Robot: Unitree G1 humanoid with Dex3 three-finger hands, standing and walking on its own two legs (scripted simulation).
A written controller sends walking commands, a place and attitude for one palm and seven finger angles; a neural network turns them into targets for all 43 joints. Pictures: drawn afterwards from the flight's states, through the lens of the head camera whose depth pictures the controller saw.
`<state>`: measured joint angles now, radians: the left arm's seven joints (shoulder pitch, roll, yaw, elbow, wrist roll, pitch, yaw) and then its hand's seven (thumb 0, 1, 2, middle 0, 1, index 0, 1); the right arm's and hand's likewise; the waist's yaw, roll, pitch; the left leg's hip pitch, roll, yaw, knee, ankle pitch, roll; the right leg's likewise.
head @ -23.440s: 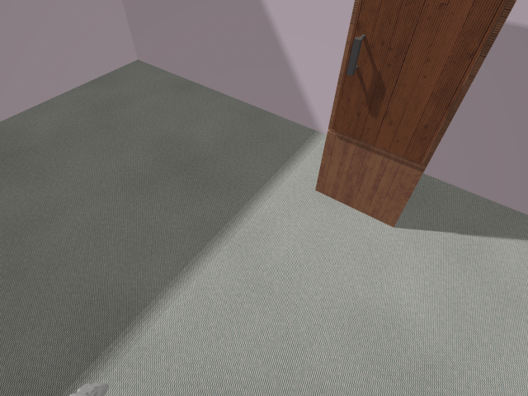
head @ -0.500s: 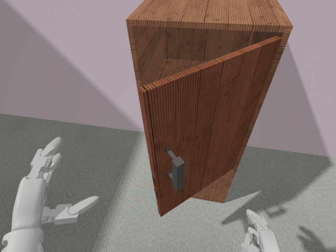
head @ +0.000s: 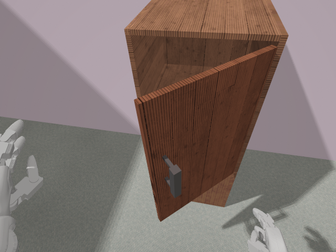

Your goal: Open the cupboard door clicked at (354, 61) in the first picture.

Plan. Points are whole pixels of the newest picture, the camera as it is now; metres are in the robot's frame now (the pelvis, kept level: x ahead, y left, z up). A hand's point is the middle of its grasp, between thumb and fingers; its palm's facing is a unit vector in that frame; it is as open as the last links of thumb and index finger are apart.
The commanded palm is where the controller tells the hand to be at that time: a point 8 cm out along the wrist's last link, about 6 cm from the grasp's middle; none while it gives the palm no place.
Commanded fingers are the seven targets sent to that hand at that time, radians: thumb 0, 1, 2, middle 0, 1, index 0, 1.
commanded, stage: draw the hand back to the body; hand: left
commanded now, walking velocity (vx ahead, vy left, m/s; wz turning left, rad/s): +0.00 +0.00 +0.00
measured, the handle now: (171, 176) +0.31 +0.04 -0.01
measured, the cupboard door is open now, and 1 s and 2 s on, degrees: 44 44 44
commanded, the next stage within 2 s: step back with the hand held close in 0.20 s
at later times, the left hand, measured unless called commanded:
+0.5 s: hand (34, 183) +0.18 +0.27 +0.15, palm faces +0.41 -0.77 -0.49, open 7.4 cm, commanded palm +0.11 +0.30 +0.17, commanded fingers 0.00 0.90 0.90 -0.20 -0.30 -0.20 -0.30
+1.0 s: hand out of the picture +0.08 +0.27 +0.15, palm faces +0.44 -0.75 -0.49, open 7.4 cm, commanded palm +0.02 +0.31 +0.17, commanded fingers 0.00 0.90 0.90 -0.20 -0.30 -0.20 -0.30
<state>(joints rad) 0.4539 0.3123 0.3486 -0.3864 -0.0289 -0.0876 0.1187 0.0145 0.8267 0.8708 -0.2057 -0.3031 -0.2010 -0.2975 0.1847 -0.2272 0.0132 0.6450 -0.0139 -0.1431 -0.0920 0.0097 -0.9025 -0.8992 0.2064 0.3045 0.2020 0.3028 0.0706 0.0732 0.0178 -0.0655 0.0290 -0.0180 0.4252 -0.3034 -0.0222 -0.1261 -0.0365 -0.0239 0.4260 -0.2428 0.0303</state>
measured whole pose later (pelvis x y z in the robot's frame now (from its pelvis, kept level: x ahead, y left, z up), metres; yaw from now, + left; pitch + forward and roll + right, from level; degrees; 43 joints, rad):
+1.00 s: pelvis -0.11 +0.01 -0.01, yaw +1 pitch -2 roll -1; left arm 0.53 0.38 0.41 -0.50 0.01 -0.19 0.14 0.02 0.89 0.90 -0.21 -0.30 -0.21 -0.30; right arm 0.19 -0.22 0.01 0.57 0.00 -0.06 -0.08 0.01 -0.90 -0.90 0.21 0.30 0.20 0.30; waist 0.01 0.01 0.05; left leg -0.36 0.02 -0.04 0.61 -0.26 0.00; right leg -0.36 -0.04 -0.03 0.49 -0.12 0.04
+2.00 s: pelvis -0.25 -0.04 -0.01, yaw +3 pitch +1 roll +2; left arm 0.57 0.42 0.42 -0.49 -0.04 -0.19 0.15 0.02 0.89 0.90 -0.21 -0.30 -0.21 -0.30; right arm 0.27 -0.24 0.01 0.67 -0.01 -0.11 -0.06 0.01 -0.90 -0.90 0.21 0.30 0.20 0.30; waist -0.02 -0.04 -0.07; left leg -0.35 0.00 0.08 0.60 -0.19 0.02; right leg -0.10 0.03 0.00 0.49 -0.40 -0.06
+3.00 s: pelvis -0.30 -0.01 -0.01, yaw +4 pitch +0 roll +0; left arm 0.30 0.22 -0.01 0.74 0.03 0.05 -0.02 0.02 0.91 0.90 -0.20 -0.30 -0.19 -0.30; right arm 0.16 -0.29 0.00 0.91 -0.03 0.00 0.01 0.00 -0.91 -0.90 0.21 0.30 0.20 0.30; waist -0.04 0.01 0.02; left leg -0.37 -0.02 0.07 0.52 -0.15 0.05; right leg -0.18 0.02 -0.03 0.55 -0.37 -0.03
